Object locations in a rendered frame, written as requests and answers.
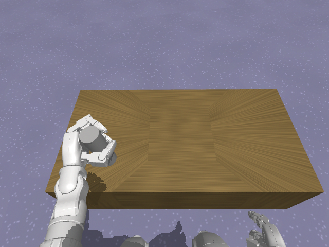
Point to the right robot hand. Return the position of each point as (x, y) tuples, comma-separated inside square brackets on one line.
[(270, 236)]

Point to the left robot hand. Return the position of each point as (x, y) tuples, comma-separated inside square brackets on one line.
[(74, 152)]

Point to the can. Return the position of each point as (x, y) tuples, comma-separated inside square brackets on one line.
[(92, 138)]

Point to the left robot arm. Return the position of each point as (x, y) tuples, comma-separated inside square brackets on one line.
[(68, 218)]

